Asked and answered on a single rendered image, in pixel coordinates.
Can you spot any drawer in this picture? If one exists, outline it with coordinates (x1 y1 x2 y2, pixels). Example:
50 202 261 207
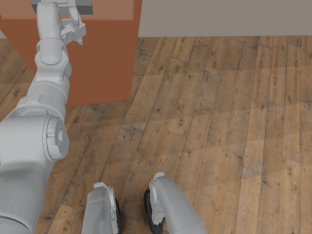
0 0 134 20

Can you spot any handle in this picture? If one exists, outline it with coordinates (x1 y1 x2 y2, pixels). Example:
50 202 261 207
30 0 94 15

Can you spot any left robot hand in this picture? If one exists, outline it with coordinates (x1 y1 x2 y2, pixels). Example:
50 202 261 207
36 0 87 46

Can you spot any robot left upper arm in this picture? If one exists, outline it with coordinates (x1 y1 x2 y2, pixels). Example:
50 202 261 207
0 114 69 234

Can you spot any cabinet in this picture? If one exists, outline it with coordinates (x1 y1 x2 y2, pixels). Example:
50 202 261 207
0 0 142 107

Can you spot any left robot thigh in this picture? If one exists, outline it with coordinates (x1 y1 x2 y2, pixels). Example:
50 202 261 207
81 186 116 234

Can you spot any left robot forearm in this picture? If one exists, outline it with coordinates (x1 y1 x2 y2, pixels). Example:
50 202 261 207
5 38 72 123

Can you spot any robot left shin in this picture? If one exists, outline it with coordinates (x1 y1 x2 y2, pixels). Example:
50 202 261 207
87 182 118 234

